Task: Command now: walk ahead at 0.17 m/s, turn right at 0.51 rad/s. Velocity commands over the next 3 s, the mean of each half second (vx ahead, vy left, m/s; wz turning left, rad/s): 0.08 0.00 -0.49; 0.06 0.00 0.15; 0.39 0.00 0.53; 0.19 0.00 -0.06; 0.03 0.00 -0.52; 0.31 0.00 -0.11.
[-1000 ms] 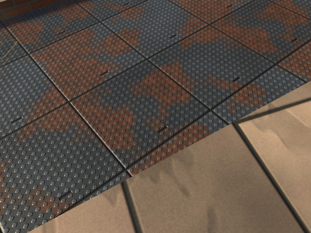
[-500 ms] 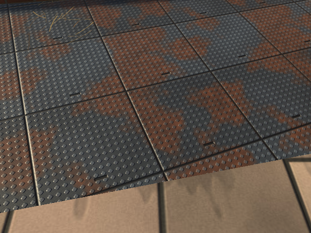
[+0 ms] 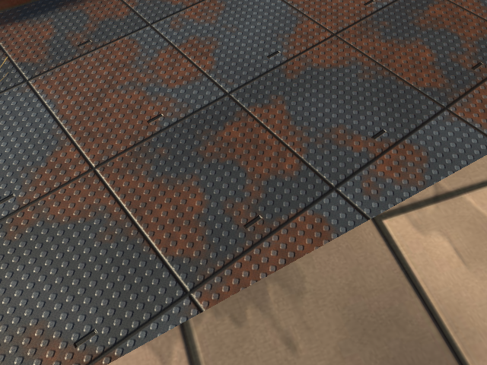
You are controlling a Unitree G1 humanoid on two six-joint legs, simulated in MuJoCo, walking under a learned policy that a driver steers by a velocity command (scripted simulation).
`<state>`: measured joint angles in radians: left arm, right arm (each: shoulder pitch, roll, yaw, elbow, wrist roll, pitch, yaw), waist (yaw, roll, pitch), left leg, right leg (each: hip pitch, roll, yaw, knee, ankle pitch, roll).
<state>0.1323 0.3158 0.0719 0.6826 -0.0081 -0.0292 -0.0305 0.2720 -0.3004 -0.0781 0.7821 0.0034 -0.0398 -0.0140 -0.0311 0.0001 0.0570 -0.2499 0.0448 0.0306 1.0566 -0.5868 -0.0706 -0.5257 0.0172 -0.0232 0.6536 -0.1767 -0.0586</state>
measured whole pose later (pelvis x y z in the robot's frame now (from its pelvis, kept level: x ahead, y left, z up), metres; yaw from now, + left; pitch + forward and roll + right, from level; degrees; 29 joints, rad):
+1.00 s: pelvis +0.13 +0.01 +0.02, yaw -7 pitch +1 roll +0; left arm 0.25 0.28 0.07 0.72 -0.01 0.00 0.03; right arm 0.21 -0.32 -0.08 0.68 0.03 0.04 0.02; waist 0.03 0.01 0.01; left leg -0.43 0.02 0.01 0.88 -0.45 -0.01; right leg -0.16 -0.05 -0.05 0.44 -0.30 0.02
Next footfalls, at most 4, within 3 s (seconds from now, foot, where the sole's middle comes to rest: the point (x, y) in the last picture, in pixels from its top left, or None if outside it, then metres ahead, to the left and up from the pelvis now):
0.46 left None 0.22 0.12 -0.75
0.76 right None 0.11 -0.13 -0.75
1.10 left None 0.21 0.13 -0.75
1.56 right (273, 315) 0.55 -0.05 -0.75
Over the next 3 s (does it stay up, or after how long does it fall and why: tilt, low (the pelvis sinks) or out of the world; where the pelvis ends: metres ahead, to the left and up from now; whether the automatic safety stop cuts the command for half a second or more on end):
stays up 0.56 0.00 0.02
